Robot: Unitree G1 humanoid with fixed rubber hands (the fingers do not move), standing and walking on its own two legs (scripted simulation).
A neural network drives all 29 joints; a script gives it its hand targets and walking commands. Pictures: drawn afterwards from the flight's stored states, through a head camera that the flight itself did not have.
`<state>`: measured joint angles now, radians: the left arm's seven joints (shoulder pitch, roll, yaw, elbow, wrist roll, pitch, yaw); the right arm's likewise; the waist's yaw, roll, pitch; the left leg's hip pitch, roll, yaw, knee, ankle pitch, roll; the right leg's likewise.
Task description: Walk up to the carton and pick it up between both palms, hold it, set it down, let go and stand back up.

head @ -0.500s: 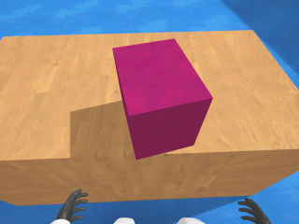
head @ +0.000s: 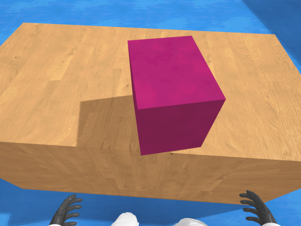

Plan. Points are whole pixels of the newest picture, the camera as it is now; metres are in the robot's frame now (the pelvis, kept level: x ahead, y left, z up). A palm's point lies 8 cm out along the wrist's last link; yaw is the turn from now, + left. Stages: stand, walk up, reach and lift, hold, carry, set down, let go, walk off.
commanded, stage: walk up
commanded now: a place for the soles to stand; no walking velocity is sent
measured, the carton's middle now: (165, 96) +0.46 -0.02 +0.04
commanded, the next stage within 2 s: reach and lift in 0.92 s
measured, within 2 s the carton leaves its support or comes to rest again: neither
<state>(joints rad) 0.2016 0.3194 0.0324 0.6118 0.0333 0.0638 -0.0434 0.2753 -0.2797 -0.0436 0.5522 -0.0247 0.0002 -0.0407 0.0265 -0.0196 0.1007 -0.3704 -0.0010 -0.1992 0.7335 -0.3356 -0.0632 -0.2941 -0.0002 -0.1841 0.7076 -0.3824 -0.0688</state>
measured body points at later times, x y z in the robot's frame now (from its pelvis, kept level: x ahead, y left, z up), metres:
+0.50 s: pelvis +0.00 -0.01 +0.01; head +0.01 +0.00 +0.46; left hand +0.09 +0.27 -0.10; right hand +0.18 -0.25 -0.08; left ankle +0.03 +0.14 -0.71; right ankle +0.01 -0.08 -0.71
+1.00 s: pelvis -0.01 -0.01 +0.00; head +0.01 +0.02 +0.45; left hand +0.08 +0.28 -0.11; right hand +0.17 -0.25 -0.09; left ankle +0.03 +0.14 -0.71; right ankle +0.01 -0.08 -0.71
